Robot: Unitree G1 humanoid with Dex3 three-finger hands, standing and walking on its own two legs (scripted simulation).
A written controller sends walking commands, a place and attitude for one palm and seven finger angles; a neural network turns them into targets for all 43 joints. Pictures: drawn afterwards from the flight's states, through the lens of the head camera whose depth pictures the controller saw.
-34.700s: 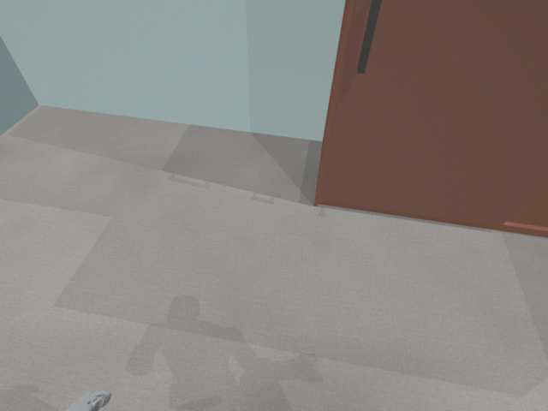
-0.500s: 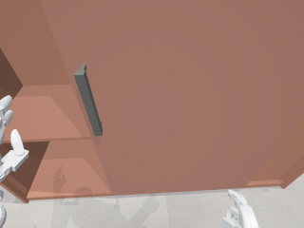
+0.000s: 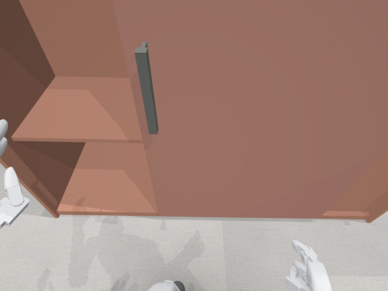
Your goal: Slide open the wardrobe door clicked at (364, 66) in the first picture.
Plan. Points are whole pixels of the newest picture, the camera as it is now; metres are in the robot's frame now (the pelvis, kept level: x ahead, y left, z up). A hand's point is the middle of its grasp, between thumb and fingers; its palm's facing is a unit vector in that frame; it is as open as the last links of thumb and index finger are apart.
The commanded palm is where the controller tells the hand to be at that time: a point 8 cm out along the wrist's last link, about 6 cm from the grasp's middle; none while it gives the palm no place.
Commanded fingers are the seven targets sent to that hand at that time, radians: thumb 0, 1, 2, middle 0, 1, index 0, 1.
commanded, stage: step back with the hand held close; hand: left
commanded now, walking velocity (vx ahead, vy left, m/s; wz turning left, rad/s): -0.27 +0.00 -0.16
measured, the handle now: (149, 92) +0.56 +0.17 +0.10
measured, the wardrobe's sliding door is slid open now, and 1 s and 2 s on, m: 0.55 0.55 0.55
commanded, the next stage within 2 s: stop stepping back and stand still in 0.14 s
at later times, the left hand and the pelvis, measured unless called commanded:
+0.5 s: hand out of the picture +0.07 +0.28 +0.18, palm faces +0.38 -0.81 -0.44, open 7.4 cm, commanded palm +0.03 +0.32 +0.19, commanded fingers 0.00 0.90 0.90 -0.20 -0.30 -0.20 -0.30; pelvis -0.13 +0.03 -0.01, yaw -3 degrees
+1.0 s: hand out of the picture +0.04 +0.32 +0.18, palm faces +0.45 -0.79 -0.42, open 7.4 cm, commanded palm +0.00 +0.34 +0.19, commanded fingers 0.00 0.90 0.90 -0.20 -0.30 -0.20 -0.30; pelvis -0.17 +0.05 +0.01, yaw -5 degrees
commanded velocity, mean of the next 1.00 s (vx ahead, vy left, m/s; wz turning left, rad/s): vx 0.11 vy -0.02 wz -0.03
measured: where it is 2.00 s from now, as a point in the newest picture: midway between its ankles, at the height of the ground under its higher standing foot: outside the picture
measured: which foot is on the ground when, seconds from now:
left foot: down 0.00-0.00, up 0.02-0.08, down 0.10-0.44, up 0.46-0.56, down 0.58-0.82, up 0.84-1.00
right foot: down 0.00-0.14, up 0.16-0.42, down 0.44-0.60, up 0.62-0.82, down 0.84-1.00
